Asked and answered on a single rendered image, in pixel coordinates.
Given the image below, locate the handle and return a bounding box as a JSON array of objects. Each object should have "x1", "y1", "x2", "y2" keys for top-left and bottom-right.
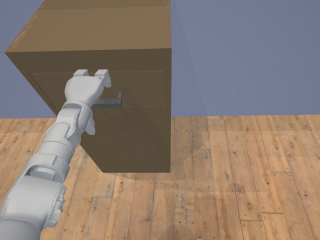
[{"x1": 91, "y1": 90, "x2": 123, "y2": 109}]

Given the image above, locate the drawer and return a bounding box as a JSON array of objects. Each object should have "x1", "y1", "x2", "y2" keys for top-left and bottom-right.
[{"x1": 31, "y1": 70, "x2": 165, "y2": 108}]

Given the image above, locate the robot left hand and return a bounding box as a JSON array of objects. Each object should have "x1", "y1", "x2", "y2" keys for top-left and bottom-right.
[{"x1": 64, "y1": 69, "x2": 112, "y2": 135}]

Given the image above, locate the left robot upper arm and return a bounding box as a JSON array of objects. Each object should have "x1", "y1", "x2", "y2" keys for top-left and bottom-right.
[{"x1": 0, "y1": 175, "x2": 67, "y2": 240}]

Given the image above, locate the left robot forearm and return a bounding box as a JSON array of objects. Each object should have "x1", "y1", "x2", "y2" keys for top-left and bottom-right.
[{"x1": 0, "y1": 100, "x2": 91, "y2": 219}]

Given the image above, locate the cabinet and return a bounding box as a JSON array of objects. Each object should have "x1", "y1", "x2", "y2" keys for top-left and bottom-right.
[{"x1": 4, "y1": 0, "x2": 172, "y2": 173}]

